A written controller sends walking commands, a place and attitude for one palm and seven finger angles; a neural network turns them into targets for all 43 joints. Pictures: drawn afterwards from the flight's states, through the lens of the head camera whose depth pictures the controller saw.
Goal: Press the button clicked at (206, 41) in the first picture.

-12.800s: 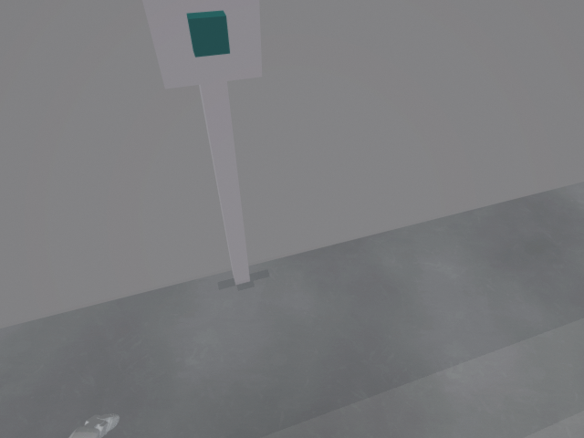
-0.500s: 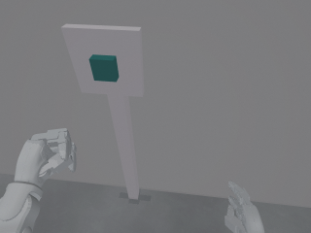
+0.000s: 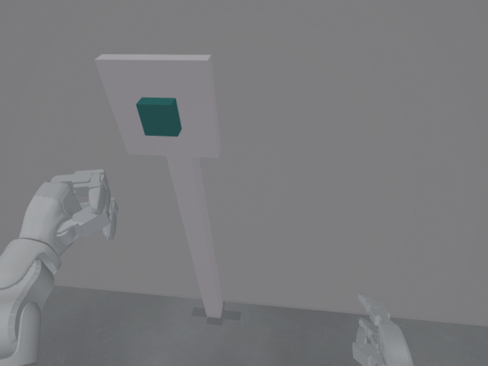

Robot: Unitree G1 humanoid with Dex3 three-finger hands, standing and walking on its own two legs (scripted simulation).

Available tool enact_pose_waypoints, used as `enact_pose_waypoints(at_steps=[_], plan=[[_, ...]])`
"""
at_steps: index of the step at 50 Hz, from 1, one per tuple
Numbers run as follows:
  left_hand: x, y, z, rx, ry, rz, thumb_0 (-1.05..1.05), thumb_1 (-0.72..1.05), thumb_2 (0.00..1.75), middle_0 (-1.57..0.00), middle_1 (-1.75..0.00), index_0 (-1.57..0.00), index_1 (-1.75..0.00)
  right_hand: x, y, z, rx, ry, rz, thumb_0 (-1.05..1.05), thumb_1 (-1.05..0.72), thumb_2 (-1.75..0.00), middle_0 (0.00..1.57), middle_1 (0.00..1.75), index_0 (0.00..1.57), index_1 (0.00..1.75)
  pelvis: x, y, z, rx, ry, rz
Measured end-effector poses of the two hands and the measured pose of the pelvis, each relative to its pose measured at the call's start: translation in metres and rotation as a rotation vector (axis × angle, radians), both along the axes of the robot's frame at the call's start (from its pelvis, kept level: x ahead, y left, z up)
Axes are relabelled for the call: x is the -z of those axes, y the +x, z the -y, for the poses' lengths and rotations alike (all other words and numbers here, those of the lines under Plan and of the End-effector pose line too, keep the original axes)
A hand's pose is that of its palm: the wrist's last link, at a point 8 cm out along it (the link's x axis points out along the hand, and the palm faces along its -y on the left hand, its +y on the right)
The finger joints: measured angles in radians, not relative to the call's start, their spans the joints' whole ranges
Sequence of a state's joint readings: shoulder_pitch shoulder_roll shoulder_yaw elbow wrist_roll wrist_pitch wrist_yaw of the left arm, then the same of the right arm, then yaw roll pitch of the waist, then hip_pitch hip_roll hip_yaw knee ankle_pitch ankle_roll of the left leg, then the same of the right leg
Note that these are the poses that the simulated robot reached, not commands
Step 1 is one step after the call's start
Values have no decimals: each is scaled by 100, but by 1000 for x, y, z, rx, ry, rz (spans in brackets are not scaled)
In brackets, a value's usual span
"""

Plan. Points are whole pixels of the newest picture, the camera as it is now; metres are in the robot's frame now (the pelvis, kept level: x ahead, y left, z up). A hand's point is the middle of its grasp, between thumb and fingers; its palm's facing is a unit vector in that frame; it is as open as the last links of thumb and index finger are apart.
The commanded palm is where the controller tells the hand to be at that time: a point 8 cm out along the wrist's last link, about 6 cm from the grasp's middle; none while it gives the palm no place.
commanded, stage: raise the hand and make a fist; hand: left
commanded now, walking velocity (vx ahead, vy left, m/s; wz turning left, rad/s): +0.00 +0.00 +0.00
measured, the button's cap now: (160, 116) +0.50 +0.22 +0.20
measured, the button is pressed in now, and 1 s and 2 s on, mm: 0 0 0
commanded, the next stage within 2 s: aim a knuckle at the button in 0.24 s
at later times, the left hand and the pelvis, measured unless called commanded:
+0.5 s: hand (111, 216) +0.24 +0.21 +0.19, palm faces +0.08 -0.99 -0.08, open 3.1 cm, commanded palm +0.22 +0.25 +0.20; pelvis -0.01 -0.02 +0.00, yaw +0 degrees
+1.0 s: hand (140, 186) +0.32 +0.20 +0.18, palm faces +0.04 -1.00 -0.05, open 3.1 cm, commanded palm +0.29 +0.25 +0.18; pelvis +0.00 +0.00 +0.00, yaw -1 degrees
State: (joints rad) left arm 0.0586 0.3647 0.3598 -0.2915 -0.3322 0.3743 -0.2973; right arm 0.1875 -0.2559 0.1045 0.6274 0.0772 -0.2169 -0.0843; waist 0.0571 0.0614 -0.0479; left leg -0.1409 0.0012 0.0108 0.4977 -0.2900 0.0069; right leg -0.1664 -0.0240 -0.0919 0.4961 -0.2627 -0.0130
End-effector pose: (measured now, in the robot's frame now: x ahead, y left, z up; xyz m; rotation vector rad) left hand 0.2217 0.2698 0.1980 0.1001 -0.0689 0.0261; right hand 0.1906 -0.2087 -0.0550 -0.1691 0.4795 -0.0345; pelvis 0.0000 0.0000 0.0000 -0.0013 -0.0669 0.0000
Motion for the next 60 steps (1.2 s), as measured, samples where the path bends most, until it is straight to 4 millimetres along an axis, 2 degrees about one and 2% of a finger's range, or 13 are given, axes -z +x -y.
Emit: enact_pose_waypoints(at_steps=[4,10,22,31,38,46,54,60], plan=[[8,-9,6,-15,-9,-7,2,90,90,-130,-150,-130,-150,-2,-3,8,8,-9,6,2,-90,-90,20,30,20,30,0,-2,5,5,1,3],[-3,-20,11,-49,2,82,2,90,90,-130,-150,-130,-150,-5,-5,15,0,-25,21,2,-90,-90,20,30,20,30,1,-5,11,-1,-2,18],[3,-11,17,-25,4,21,2,90,90,-130,-150,-130,-150,-1,-6,18,10,-8,28,2,-90,-90,20,30,20,30,1,-8,17,-3,-2,19],[10,24,-2,-71,-26,7,2,90,90,-130,-150,-130,-150,6,-11,23,33,-30,-18,2,-90,-90,20,30,20,30,2,-7,15,-4,-5,6],[11,49,13,21,-38,17,2,90,90,-130,-150,-130,-150,8,-14,21,63,-32,-32,2,-90,-90,20,30,20,30,1,0,6,7,1,-11],[18,69,8,-25,-53,-15,2,90,90,-130,-150,-130,-150,10,-15,13,70,-24,-68,2,-90,-90,20,30,20,30,1,4,0,13,1,-22],[16,85,22,15,-53,5,2,90,90,-130,-150,-130,-150,14,-14,4,61,-21,-101,2,-90,-90,20,30,20,30,0,6,-6,13,3,-32],[19,102,22,-3,-68,-24,2,90,90,-130,-150,-130,-150,15,-16,3,72,-19,-124,2,-90,-90,20,30,20,30,-1,7,-6,15,2,-37]])
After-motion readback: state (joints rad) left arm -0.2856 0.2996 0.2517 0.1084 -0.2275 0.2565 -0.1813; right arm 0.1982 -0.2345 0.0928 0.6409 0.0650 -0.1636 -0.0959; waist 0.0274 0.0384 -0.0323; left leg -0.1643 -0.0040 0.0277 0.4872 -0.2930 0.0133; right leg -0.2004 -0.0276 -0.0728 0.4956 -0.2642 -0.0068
